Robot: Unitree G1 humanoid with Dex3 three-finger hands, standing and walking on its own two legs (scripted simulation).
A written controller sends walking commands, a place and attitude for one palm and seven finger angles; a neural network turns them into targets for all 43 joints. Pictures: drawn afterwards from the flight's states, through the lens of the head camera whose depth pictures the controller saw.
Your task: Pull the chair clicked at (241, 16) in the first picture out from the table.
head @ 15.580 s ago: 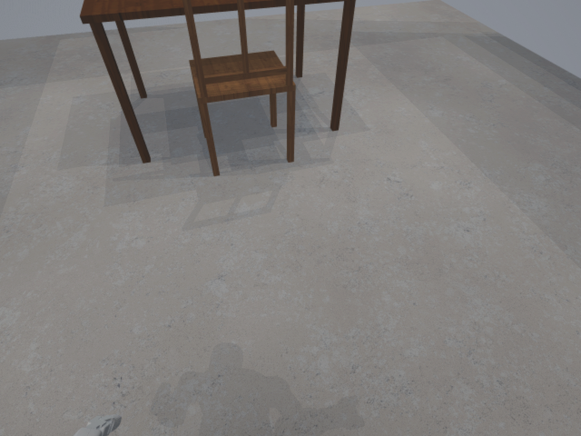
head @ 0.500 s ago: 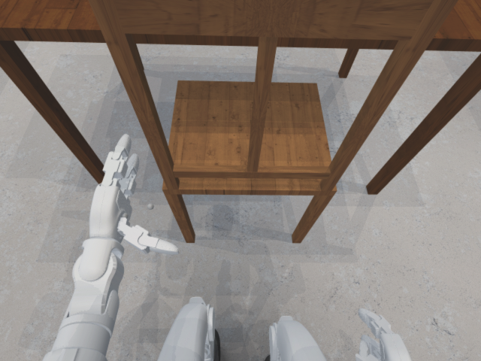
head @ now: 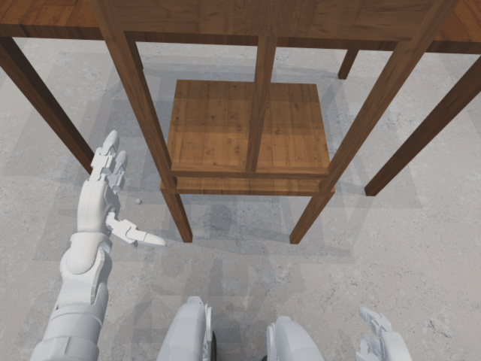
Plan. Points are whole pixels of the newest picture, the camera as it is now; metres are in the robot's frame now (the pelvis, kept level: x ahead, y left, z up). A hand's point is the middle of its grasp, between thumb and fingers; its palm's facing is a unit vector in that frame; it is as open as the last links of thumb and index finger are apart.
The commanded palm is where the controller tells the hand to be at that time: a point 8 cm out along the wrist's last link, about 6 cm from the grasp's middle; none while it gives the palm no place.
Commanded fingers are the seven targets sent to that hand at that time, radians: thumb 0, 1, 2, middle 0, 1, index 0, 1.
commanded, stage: aim the fingers beside a spindle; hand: left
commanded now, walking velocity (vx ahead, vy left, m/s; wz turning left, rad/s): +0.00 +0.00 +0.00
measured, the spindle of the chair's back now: (257, 119) +0.51 -0.01 +0.05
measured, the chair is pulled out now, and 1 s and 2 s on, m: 0.00 0.00 0.00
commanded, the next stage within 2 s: none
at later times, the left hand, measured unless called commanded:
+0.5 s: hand (146, 211) +0.35 +0.17 +0.01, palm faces -0.02 -1.00 -0.02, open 17.0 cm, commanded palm +0.33 +0.22 +0.03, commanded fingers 0.00 -0.50 0.30 -0.06 -0.08 -0.06 -0.08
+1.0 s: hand (144, 199) +0.36 +0.17 +0.03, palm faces +0.01 -1.00 -0.05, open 17.0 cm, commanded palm +0.34 +0.22 +0.02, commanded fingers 0.00 -0.50 0.30 -0.06 -0.08 -0.06 -0.08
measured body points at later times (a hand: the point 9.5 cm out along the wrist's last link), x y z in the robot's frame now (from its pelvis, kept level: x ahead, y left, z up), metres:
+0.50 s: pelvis +0.00 +0.00 +0.00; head +0.11 +0.02 +0.44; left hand +0.34 +0.22 +0.02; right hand +0.14 -0.24 -0.11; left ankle +0.07 +0.10 -0.62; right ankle -0.01 -0.11 -0.62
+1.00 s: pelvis +0.00 +0.00 +0.00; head +0.11 +0.02 +0.44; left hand +0.35 +0.22 +0.04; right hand +0.14 -0.24 -0.11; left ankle +0.07 +0.10 -0.62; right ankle -0.01 -0.11 -0.62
